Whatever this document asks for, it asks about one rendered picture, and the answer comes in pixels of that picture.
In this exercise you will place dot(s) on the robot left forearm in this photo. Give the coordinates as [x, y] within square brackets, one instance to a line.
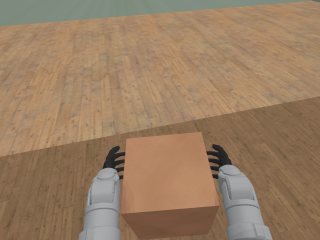
[102, 209]

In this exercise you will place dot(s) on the carton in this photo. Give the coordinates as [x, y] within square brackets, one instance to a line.
[168, 188]

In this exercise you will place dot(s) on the robot right hand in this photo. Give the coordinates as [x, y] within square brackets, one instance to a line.
[223, 159]

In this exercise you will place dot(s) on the robot right forearm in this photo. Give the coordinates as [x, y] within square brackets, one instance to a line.
[241, 206]

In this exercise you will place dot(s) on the robot left hand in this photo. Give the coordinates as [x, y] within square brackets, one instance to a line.
[110, 160]

